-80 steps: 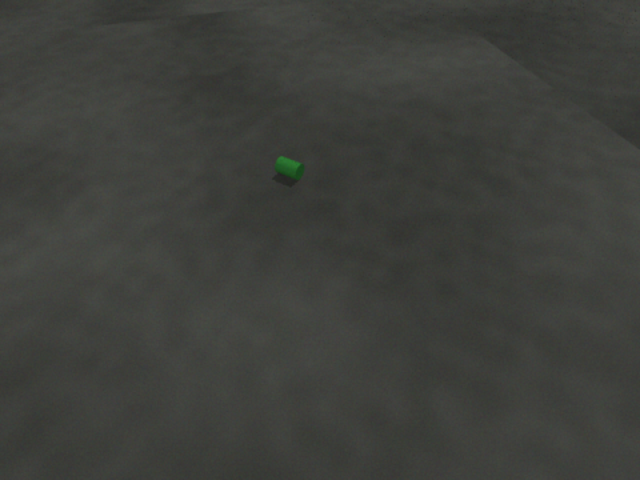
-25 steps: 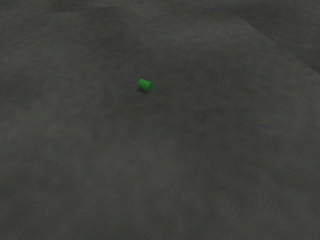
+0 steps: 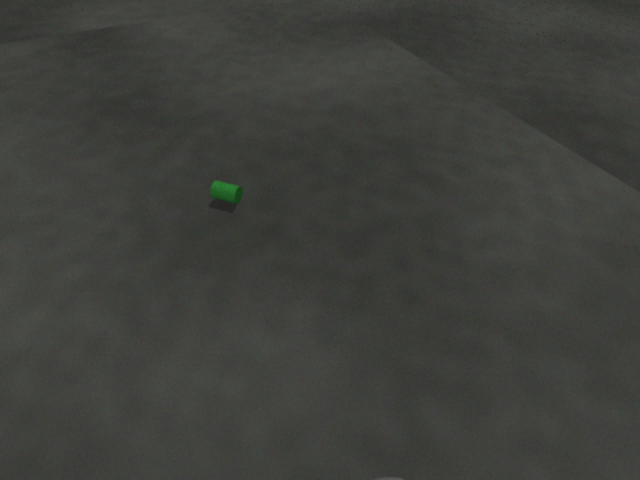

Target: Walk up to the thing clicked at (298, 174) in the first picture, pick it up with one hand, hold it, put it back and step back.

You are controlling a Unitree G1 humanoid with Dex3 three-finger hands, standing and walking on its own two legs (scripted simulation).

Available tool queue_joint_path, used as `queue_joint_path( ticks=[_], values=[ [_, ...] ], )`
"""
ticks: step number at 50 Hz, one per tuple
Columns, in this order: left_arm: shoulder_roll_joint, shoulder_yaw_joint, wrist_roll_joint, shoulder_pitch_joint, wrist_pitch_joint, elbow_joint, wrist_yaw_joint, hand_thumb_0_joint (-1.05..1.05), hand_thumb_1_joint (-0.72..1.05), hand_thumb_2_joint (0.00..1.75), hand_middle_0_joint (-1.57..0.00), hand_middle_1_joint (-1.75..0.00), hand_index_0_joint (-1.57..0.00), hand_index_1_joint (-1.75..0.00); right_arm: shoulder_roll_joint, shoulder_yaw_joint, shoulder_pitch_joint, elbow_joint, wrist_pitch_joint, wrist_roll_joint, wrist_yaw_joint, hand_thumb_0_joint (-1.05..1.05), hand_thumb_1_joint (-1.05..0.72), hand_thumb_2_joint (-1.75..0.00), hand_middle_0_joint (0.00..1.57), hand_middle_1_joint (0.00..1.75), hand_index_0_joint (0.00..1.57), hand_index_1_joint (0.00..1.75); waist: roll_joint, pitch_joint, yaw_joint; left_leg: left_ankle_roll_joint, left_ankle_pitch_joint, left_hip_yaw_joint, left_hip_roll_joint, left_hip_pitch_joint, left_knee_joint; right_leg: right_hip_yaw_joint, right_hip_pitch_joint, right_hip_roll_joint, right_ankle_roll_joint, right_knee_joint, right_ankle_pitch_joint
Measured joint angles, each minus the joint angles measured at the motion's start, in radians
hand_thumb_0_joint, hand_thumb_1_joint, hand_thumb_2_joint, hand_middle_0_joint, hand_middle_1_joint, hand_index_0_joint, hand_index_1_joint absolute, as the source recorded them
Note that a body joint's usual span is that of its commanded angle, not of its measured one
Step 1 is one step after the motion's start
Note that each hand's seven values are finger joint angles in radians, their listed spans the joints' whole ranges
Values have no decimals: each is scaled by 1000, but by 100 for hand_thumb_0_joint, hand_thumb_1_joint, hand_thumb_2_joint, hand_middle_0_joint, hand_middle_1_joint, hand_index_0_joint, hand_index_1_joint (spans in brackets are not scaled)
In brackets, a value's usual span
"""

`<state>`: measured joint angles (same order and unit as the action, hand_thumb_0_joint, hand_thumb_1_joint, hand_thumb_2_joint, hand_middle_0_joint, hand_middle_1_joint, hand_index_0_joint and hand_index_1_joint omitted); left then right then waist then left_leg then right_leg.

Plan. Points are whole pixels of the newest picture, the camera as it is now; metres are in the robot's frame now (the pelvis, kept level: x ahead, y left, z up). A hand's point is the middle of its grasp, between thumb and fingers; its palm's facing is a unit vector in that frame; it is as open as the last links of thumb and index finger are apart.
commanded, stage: walk up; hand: left
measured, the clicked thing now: (226, 192) +1.45 +0.34 -0.73
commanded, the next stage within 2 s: none
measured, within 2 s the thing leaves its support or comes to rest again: neither
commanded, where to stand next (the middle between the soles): +0.99 +0.22 m, yaw -21 degrees
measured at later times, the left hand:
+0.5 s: hand (147, 352) +0.36 +0.27 -0.12, palm faces -0.14 -0.90 -0.41, open 7.4 cm
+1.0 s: hand (128, 242) +0.61 +0.37 -0.14, palm faces -0.31 -0.85 -0.42, open 7.4 cm
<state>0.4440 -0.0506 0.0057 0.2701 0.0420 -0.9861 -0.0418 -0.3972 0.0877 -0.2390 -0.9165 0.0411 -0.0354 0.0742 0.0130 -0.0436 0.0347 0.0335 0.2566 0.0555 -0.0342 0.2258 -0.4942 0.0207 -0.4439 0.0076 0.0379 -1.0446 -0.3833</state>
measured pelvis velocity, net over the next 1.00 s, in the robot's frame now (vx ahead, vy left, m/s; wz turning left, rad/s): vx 0.46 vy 0.11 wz -0.26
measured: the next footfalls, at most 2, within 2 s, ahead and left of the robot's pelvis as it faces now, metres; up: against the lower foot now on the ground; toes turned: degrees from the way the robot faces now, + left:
right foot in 0.28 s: +0.26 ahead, -0.12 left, +0.00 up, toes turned -10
left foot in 0.68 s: +0.51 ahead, +0.19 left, +0.00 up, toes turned -5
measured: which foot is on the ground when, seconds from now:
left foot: down 0.00-0.32, up 0.34-0.66, down 0.68-1.00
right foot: up 0.00-0.26, down 0.28-0.70, up 0.72-1.00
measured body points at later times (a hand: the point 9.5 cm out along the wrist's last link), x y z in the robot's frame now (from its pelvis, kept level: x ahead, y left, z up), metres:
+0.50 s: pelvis +0.24 +0.02 -0.01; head +0.24 -0.01 +0.44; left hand +0.37 +0.32 -0.10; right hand +0.27 -0.31 -0.13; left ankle +0.27 +0.17 -0.68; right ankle +0.22 -0.12 -0.74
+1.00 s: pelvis +0.46 +0.11 +0.00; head +0.49 +0.10 +0.45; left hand +0.63 +0.41 -0.11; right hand +0.39 -0.20 -0.12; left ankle +0.47 +0.19 -0.74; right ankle +0.52 -0.03 -0.69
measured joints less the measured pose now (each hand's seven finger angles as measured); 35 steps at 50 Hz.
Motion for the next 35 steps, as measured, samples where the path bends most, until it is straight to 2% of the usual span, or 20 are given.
queue_joint_path(
  ticks=[2, 6, 10, 13, 14, 16, 19, 22, 26, 30, 33, 34, 35],
  values=[
    [2, -1, -6, -6, 12, 15, -13, 1, 90, 90, -20, -30, -20, -30, 2, -4, -31, -2, 6, 6, 1, 1, -91, -90, 21, 30, 20, 30, -9, 9, 9, 7, -16, 17, 4, -54, 62, -26, -33, -17, -16, 53, 47],
    [6, -6, -7, -26, 9, 34, -28, 1, 90, 90, -20, -30, -20, -30, -3, -5, -80, -1, 13, 8, 2, 1, -91, -90, 21, 30, 20, 30, -19, 12, 25, 10, 13, 53, 28, -140, 117, -28, -52, -53, -31, 210, 106],
    [-6, -7, -4, -49, 6, 45, -30, 1, 90, 90, -20, -30, -20, -30, -23, -2, -111, 7, 8, 6, 3, 1, -91, -90, 21, 30, 21, 30, -44, 8, 38, 5, 79, 89, 44, -207, 120, -39, -32, -77, -18, 360, 176],
    [-16, -6, -4, -68, 13, 53, -26, 1, 90, 90, -20, -30, -20, -30, -33, -1, -127, 20, -2, 6, 2, 1, -91, -90, 21, 30, 20, 30, -66, 2, 47, -5, 161, 111, 42, -240, 73, -62, 16, -68, 1, 455, 194],
    [-19, -6, -3, -75, 18, 58, -23, 1, 90, 90, -20, -30, -20, -30, -35, -1, -132, 24, -7, 7, 1, 1, -91, -90, 21, 30, 20, 30, -77, -1, 48, -11, 201, 115, 32, -241, 32, -69, 39, -55, 3, 483, 230],
    [-44, -8, -1, -103, 33, 72, -10, 1, 90, 90, -20, -30, -20, -30, -37, 0, -126, 20, -22, 8, -7, 1, -91, -90, 21, 30, 20, 30, -132, -26, 44, -8, 251, 90, -28, -197, -149, -96, 65, -13, -12, 454, 207],
    [-56, -4, -6, -98, 55, 119, 7, 1, 90, 90, -20, -30, -20, -30, -11, -28, -110, 23, -39, 10, -10, 1, -91, -90, 20, 30, 20, 30, -102, -25, 2, -30, 261, -7, 15, -28, -496, -72, 92, -22, -11, 422, 137],
    [-70, 8, -21, -57, 58, 133, 23, 0, 90, 90, -20, -30, -20, -30, -13, -36, -67, 37, -33, 15, -7, 1, -91, -90, 21, 30, 20, 30, -91, -27, -26, -35, 180, -56, -2, 124, -619, -45, 170, -23, -22, 482, 129],
    [-76, 21, -16, 15, 56, 118, 28, 0, 90, 90, -21, -30, -21, -30, -37, -19, -7, 90, -28, 11, 8, 1, -91, -90, 21, 30, 20, 30, -98, -31, -39, -38, 86, -100, -68, 262, -522, -11, 256, -21, -41, 529, 104],
    [-58, 22, 3, 59, 56, 102, 26, 1, 90, 90, -21, -30, -21, -30, -59, 10, 29, 117, -32, 8, 31, 1, -91, -90, 20, 30, 20, 30, -100, -31, -45, -47, -16, -92, -114, 309, -316, 2, 306, -33, -64, 522, 43],
    [-30, 15, 10, 81, 58, 93, 28, 1, 89, 90, -21, -30, -21, -30, -68, 28, 32, 119, -29, 3, 42, 1, -91, -90, 20, 30, 20, 30, -85, -19, -52, -40, -86, -60, -115, 273, -204, 14, 324, -52, -88, 474, -31],
    [-18, 11, 12, 89, 55, 89, 31, 1, 89, 90, -21, -30, -21, -30, -69, 33, 28, 120, -26, 1, 44, 1, -91, -90, 20, 30, 20, 30, -74, -9, -51, -41, -84, -45, -105, 249, -184, 23, 320, -65, -89, 440, -67],
    [0, 4, 17, 88, 50, 80, 35, 1, 89, 90, -21, -30, -21, -30, -59, 38, 30, 118, -20, -2, 42, 1, -91, -90, 20, 30, 20, 30, -37, -10, -46, -46, -59, -21, -80, 246, -213, 39, 303, -96, -72, 378, -104]
  ],
)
